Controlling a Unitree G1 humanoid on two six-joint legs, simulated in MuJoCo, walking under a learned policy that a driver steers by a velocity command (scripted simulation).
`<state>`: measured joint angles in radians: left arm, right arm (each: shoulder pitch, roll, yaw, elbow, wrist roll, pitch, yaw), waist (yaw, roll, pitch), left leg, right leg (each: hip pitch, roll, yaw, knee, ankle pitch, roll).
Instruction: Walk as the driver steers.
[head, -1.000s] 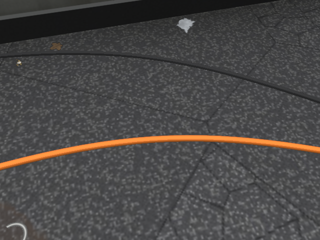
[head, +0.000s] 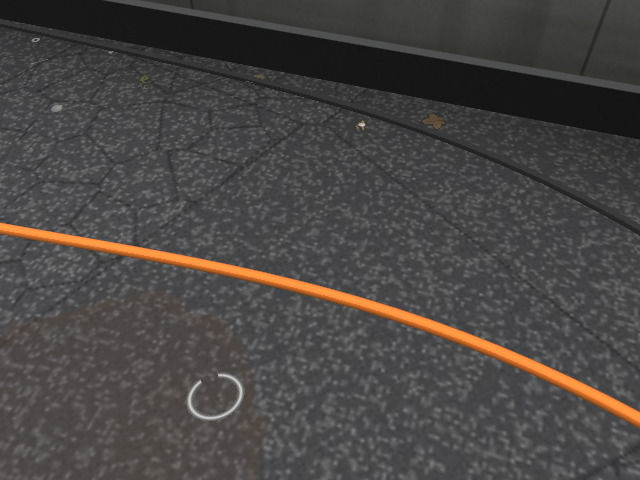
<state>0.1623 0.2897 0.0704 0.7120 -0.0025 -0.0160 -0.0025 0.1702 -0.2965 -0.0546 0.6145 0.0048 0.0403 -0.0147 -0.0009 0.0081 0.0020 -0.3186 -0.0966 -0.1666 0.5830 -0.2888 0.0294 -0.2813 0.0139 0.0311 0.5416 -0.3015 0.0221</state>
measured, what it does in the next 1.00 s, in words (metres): walks ahead: left foot, then right foot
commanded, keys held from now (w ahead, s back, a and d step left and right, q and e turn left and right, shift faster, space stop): w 0.46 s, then no key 0.02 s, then e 0.42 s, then no key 0.10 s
